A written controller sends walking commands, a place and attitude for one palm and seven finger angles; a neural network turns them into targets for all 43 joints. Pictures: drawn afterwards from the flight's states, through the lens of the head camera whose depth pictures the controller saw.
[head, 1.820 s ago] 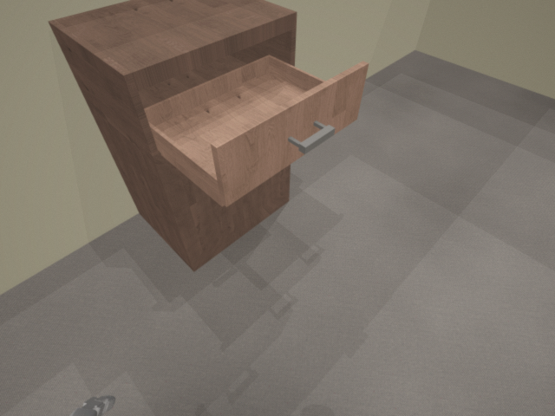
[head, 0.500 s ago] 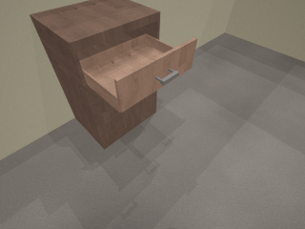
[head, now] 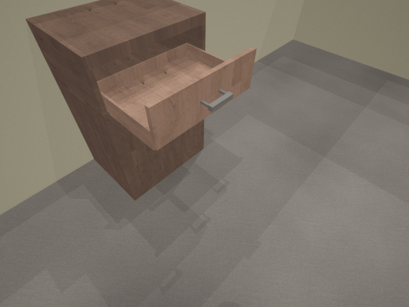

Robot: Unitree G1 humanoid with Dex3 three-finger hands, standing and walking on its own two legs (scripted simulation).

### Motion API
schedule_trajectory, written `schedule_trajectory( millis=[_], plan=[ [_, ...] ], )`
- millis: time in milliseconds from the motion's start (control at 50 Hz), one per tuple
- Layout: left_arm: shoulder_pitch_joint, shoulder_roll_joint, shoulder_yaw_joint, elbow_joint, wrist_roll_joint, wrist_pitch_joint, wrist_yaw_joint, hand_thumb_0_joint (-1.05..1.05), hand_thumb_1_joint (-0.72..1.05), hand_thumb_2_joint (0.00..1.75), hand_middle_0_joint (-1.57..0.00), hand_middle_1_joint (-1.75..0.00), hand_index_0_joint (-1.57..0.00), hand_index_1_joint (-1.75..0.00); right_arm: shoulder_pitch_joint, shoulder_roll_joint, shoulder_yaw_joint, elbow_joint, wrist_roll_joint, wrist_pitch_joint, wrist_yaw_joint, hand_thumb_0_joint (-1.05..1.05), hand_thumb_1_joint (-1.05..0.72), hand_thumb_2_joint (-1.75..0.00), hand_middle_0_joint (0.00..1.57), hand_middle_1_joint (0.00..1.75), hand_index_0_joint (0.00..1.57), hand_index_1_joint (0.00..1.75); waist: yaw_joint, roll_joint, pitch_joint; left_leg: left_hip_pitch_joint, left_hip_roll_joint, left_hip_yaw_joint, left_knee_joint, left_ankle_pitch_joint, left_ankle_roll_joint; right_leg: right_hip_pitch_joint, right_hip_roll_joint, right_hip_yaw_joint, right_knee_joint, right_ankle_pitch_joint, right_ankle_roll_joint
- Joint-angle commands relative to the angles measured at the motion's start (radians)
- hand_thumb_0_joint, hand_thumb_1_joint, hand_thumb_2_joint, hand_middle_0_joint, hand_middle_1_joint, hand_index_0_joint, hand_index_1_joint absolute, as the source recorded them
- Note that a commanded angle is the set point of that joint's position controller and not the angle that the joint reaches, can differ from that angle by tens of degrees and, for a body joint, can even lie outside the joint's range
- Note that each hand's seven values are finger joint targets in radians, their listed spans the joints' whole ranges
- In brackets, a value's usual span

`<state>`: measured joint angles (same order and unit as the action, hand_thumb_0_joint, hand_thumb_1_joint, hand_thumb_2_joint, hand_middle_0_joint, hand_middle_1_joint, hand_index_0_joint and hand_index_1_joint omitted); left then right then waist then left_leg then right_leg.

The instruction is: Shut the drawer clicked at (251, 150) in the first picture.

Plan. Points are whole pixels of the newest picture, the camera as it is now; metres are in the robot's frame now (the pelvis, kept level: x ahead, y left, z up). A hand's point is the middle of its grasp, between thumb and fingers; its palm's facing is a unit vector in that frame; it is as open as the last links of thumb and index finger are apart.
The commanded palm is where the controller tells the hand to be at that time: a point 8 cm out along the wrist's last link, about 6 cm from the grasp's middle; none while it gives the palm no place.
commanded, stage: walk to a spot facing it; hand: left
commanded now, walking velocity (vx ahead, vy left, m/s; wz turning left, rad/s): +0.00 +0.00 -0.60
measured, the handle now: (216, 99) +0.79 +0.02 -0.05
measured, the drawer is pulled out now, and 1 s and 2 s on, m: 0.30 0.30 0.30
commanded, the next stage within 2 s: none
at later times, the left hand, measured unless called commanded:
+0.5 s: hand out of the picture +0.03 +0.13 -0.16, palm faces -0.18 -0.95 -0.26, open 7.4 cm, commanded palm none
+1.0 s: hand (129, 303) +0.16 +0.19 -0.18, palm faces -0.43 -0.88 -0.19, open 7.4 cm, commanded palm none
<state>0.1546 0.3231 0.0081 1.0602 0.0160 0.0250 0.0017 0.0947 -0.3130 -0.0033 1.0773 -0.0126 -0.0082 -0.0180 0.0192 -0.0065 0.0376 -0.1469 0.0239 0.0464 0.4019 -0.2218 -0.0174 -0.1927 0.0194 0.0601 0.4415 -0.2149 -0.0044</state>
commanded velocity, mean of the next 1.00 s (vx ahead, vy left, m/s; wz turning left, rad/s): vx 0.19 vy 0.00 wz -0.60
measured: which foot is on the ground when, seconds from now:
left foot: down 0.00-0.22, up 0.24-0.90, down 0.92-1.00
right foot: down 0.00-0.92, up 0.94-1.00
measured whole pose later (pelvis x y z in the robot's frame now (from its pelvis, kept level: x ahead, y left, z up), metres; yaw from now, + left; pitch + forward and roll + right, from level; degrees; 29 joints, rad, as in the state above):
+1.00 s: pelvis +0.05 +0.01 +0.00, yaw -32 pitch +0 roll -1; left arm 0.37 0.25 0.09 0.96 0.03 0.03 -0.03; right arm 0.21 -0.20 -0.03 0.88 -0.02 -0.04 -0.01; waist 0.04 -0.05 -0.02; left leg -0.22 0.00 0.04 0.49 -0.27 0.04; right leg -0.42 0.11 0.13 0.88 -0.39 -0.01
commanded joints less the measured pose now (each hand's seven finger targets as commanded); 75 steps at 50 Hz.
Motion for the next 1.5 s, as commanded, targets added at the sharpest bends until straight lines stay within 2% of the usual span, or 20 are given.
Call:
schedule_trajectory(
  millis=[0,100,180,200,220,240,360,500,660,840,860,880,900,920,960,1060,1340,1420,1460,1480],
  plan=[
    [0.009,0.109,0.037,-0.099,0.001,0.011,0.004,0.00,0.90,0.90,-0.20,-0.30,-0.20,-0.30,0.056,-0.138,-0.051,-0.084,-0.003,0.009,-0.018,0.00,-0.90,-0.90,0.20,0.30,0.20,0.30,-0.023,0.049,-0.029,0.045,0.167,-0.075,-0.023,0.111,0.045,-0.138,-0.064,0.068,0.074,0.188,-0.002],
    [0.055,0.055,0.056,-0.152,0.003,0.030,-0.007,0.00,0.90,0.90,-0.20,-0.30,-0.20,-0.30,0.023,-0.148,-0.079,-0.149,-0.006,0.005,-0.016,0.00,-0.90,-0.90,0.20,0.30,0.20,0.30,-0.004,0.209,-0.026,-0.032,0.355,-0.124,-0.080,0.262,0.186,-0.193,-0.047,-0.032,0.472,-0.284,0.028],
    [0.213,0.047,0.075,-0.135,0.009,0.012,-0.015,0.00,0.90,0.90,-0.20,-0.30,-0.20,-0.30,-0.026,-0.126,-0.091,-0.183,-0.006,0.017,-0.013,0.00,-0.90,-0.90,0.20,0.30,0.20,0.30,0.074,0.061,-0.071,-0.130,0.253,0.042,0.241,0.163,0.066,0.016,-0.071,-0.061,0.122,-0.007,0.022],
    [0.228,0.141,0.093,-0.137,0.022,-0.008,-0.003,0.00,0.90,0.90,-0.20,-0.30,-0.20,-0.30,0.019,-0.050,-0.081,-0.195,0.000,0.027,-0.008,0.00,-0.90,-0.90,0.20,0.30,0.20,0.30,0.065,-0.268,-0.055,-0.295,0.101,0.112,0.494,-0.174,-0.019,0.072,-0.235,0.223,-0.090,0.210,-0.018],
    [0.233,0.195,0.098,-0.146,0.013,-0.010,0.010,0.00,0.90,0.90,-0.20,-0.30,-0.20,-0.30,0.003,-0.016,-0.070,-0.230,0.000,0.029,-0.007,0.00,-0.90,-0.90,0.20,0.30,0.20,0.30,0.058,-0.375,-0.041,-0.413,0.012,0.034,0.666,-0.388,-0.040,0.044,-0.380,0.481,-0.140,0.455,-0.114],
    [0.229,0.168,0.097,-0.154,0.006,-0.006,0.019,0.00,0.90,0.90,-0.20,-0.30,-0.20,-0.30,0.004,-0.033,-0.078,-0.225,0.003,0.036,-0.010,0.00,-0.90,-0.90,0.20,0.30,0.20,0.30,0.051,-0.252,-0.053,-0.387,0.038,-0.056,0.731,-0.346,-0.023,0.026,-0.372,0.408,-0.139,0.359,-0.171],
    [0.154,0.078,0.091,-0.179,-0.006,-0.022,0.019,0.00,0.90,0.90,-0.20,-0.30,-0.20,-0.30,0.032,-0.014,-0.086,-0.175,-0.002,0.040,-0.007,0.00,-0.90,-0.90,0.20,0.30,0.20,0.30,0.003,-0.068,-0.074,-0.407,0.047,-0.086,0.763,-0.103,-0.048,0.060,-0.217,0.307,-0.111,0.298,-0.093],
    [0.230,0.051,0.100,-0.159,-0.002,-0.035,0.008,0.00,0.90,0.90,-0.20,-0.30,-0.20,-0.30,0.008,-0.021,-0.085,-0.205,-0.018,0.029,0.001,0.00,-0.90,-0.90,0.20,0.30,0.20,0.30,0.031,-0.095,-0.068,-0.496,0.049,-0.094,0.704,-0.073,-0.063,0.134,-0.187,0.422,-0.220,-0.151,-0.104],
    [0.275,0.061,0.099,-0.157,0.007,-0.056,0.000,0.00,0.90,0.90,-0.20,-0.30,-0.20,-0.30,-0.044,-0.015,-0.082,-0.259,-0.014,-0.001,0.016,0.00,-0.90,-0.90,0.20,0.30,0.20,0.30,0.055,-0.114,-0.024,-0.464,0.032,-0.079,0.518,-0.110,-0.055,0.090,-0.177,0.500,-0.255,-0.264,-0.181],
    [0.152,0.093,0.108,-0.215,0.006,-0.041,-0.002,0.00,0.90,0.90,-0.20,-0.30,-0.20,-0.30,0.090,-0.006,-0.083,-0.261,0.005,-0.031,0.008,0.00,-0.90,-0.90,0.20,0.30,0.20,0.30,-0.017,-0.142,-0.018,0.025,-0.054,-0.055,0.102,-0.076,-0.008,-0.243,-0.076,0.470,-0.170,-0.263,-0.146],
    [0.125,0.070,0.104,-0.225,0.005,-0.042,-0.004,0.00,0.90,0.90,-0.20,-0.30,-0.20,-0.30,0.177,-0.032,-0.088,-0.233,0.010,-0.038,-0.002,0.00,-0.90,-0.90,0.20,0.30,0.20,0.30,-0.058,-0.078,-0.048,0.212,-0.015,-0.081,0.008,-0.085,0.001,-0.364,-0.026,0.425,-0.075,-0.276,-0.110],
    [0.130,0.019,0.093,-0.239,-0.001,-0.042,-0.010,0.00,0.90,0.90,-0.20,-0.30,-0.20,-0.30,0.268,-0.100,-0.102,-0.210,0.005,-0.043,-0.014,0.00,-0.90,-0.90,0.20,0.30,0.20,0.30,-0.098,0.112,-0.094,0.381,0.148,-0.233,-0.081,-0.253,0.025,-0.519,0.064,0.305,0.102,-0.329,-0.074],
    [0.124,-0.023,0.090,-0.254,-0.008,-0.047,-0.019,0.00,0.90,0.90,-0.20,-0.30,-0.20,-0.30,0.318,-0.179,-0.116,-0.213,-0.005,-0.042,-0.014,0.00,-0.90,-0.90,0.20,0.30,0.20,0.30,-0.113,0.330,-0.082,0.370,0.390,-0.551,-0.236,-0.518,0.086,-0.639,0.125,0.123,0.399,-0.366,-0.025],
    [0.087,0.013,0.102,-0.268,0.005,-0.050,-0.022,0.00,0.90,0.90,-0.20,-0.30,-0.20,-0.30,0.263,-0.167,-0.105,-0.236,-0.003,-0.040,-0.014,0.00,-0.90,-0.90,0.20,0.30,0.20,0.30,-0.086,0.226,0.022,0.173,0.472,-0.598,-0.297,-0.571,0.144,-0.618,0.023,0.060,0.535,-0.296,-0.001],
    [0.139,0.030,0.118,-0.218,0.025,-0.037,-0.039,0.00,0.90,0.90,-0.20,-0.30,-0.20,-0.30,0.171,-0.073,-0.074,-0.251,-0.008,-0.050,-0.009,0.00,-0.90,-0.90,0.20,0.30,0.20,0.30,-0.009,0.136,0.048,0.011,0.361,-0.443,-0.304,-0.476,0.106,-0.547,-0.016,0.028,0.686,-0.150,0.016],
    [0.164,-0.052,0.100,-0.170,0.025,-0.009,-0.054,0.00,0.90,0.90,-0.20,-0.30,-0.20,-0.30,0.264,0.009,-0.046,-0.183,0.003,-0.083,-0.021,0.00,-0.90,-0.90,0.20,0.30,0.20,0.30,0.007,0.129,0.064,0.045,0.220,-0.076,-0.239,0.021,-0.019,-0.555,-0.050,-0.019,0.797,0.086,0.031],
    [-0.171,-0.135,0.044,-0.198,0.014,-0.022,-0.057,0.00,0.90,0.90,-0.20,-0.30,-0.20,-0.30,0.582,0.062,-0.020,0.011,-0.019,-0.085,-0.038,0.00,-0.90,-0.90,0.20,0.30,0.20,0.30,-0.089,0.156,0.122,0.291,0.245,0.158,-0.113,0.811,0.041,-0.525,-0.024,-0.251,0.357,0.022,-0.028],
    [0.004,-0.095,0.056,-0.142,0.015,-0.042,-0.035,0.00,0.90,0.90,-0.20,-0.30,-0.20,-0.30,0.546,0.011,-0.039,0.018,-0.010,-0.076,-0.035,0.00,-0.90,-0.90,0.20,0.30,0.20,0.30,0.004,0.207,-0.014,0.288,0.276,0.209,0.149,1.211,0.041,-0.210,0.063,-0.299,0.216,-0.051,-0.096],
    [0.240,-0.013,0.082,-0.067,0.023,-0.062,-0.022,0.00,0.90,0.90,-0.20,-0.30,-0.20,-0.30,0.480,0.015,-0.041,-0.006,0.006,-0.076,-0.023,0.00,-0.90,-0.90,0.20,0.30,0.20,0.30,0.123,0.164,-0.146,-0.008,0.269,0.213,0.513,0.874,0.028,0.262,-0.029,-0.179,0.098,0.082,-0.156],
    [0.348,0.074,0.101,-0.041,0.016,-0.068,-0.009,0.00,0.90,0.90,-0.20,-0.30,-0.20,-0.30,0.479,0.092,-0.032,-0.035,0.023,-0.079,-0.016,0.00,-0.90,-0.90,0.20,0.30,0.20,0.30,0.149,-0.045,-0.244,-0.329,0.124,0.215,0.844,-0.027,-0.005,0.523,-0.333,0.237,0.052,0.190,-0.280]
  ],
)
